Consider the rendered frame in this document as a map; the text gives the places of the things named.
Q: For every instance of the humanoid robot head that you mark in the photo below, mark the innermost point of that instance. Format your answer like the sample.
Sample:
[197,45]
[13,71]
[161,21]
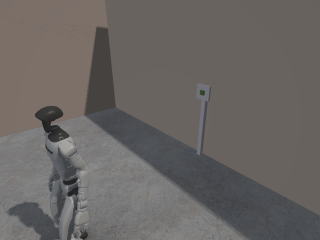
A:
[47,115]

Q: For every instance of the left robot forearm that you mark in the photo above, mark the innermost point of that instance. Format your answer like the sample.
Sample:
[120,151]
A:
[82,196]

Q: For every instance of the panel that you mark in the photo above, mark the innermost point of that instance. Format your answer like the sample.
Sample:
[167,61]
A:
[203,113]

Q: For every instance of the right robot thigh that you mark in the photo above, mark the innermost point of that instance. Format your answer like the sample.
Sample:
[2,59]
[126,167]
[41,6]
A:
[57,200]

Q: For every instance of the right robot forearm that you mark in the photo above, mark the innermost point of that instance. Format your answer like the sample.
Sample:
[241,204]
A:
[54,171]

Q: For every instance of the left robot hand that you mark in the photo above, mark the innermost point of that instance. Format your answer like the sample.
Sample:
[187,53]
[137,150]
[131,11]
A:
[81,217]

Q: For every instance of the right robot hand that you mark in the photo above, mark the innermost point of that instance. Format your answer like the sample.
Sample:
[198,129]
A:
[51,179]

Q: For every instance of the left robot upper arm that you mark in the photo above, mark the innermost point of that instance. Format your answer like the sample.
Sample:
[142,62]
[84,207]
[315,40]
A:
[69,151]

